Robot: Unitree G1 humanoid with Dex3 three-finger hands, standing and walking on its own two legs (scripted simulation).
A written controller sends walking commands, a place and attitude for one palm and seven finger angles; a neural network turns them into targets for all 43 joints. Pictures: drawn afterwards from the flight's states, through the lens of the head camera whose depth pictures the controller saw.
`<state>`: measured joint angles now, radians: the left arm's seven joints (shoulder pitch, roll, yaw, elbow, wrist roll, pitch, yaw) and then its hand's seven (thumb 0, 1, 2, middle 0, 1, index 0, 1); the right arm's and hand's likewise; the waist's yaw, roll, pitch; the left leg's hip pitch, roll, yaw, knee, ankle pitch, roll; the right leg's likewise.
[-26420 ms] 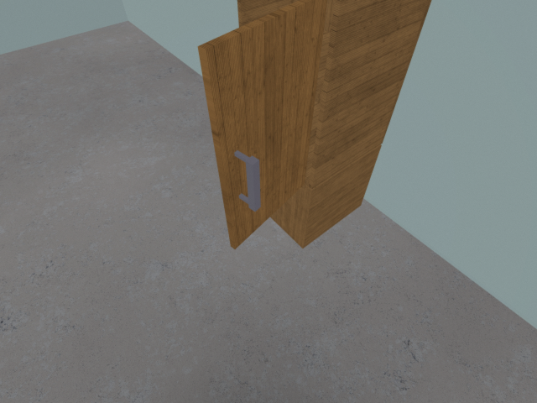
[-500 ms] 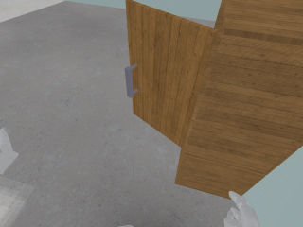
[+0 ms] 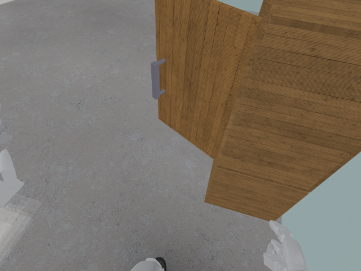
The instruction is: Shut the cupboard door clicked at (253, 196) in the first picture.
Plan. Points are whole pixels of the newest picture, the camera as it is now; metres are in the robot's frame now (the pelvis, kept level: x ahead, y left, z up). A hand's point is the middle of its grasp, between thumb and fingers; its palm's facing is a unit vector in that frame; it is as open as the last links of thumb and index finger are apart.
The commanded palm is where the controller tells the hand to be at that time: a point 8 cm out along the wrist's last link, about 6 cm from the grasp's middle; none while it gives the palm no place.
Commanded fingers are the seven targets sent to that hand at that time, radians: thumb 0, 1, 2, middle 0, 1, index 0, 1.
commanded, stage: step back with the hand held close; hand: left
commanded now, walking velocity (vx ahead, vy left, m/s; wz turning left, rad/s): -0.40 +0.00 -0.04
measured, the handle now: (159, 79) +0.77 +0.14 -0.06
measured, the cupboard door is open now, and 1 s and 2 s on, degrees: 64 64 64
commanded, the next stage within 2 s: stop stepping back and stand still in 0.40 s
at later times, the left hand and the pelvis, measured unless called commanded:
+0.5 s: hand out of the picture +0.11 +0.30 +0.19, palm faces +0.42 -0.82 -0.39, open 7.4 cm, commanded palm +0.07 +0.33 +0.19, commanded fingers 0.00 0.90 0.90 -0.20 -0.30 -0.20 -0.30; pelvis -0.09 +0.04 +0.00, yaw -2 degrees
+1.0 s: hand out of the picture +0.03 +0.40 +0.19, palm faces +0.47 -0.84 -0.28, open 7.4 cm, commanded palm -0.05 +0.43 +0.19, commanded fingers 0.00 0.90 0.90 -0.20 -0.30 -0.20 -0.30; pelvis -0.21 +0.14 -0.01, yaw -4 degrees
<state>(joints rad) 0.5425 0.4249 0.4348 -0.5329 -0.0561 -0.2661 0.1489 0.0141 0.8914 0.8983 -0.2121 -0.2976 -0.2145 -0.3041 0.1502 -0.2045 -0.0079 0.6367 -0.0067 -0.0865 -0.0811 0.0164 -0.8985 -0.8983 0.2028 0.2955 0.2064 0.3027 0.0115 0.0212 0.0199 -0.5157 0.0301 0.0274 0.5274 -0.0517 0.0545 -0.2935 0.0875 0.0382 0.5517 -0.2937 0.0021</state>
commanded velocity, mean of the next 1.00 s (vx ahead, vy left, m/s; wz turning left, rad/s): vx -0.04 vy -0.06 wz -0.03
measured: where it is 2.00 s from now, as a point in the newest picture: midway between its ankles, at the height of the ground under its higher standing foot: outside the picture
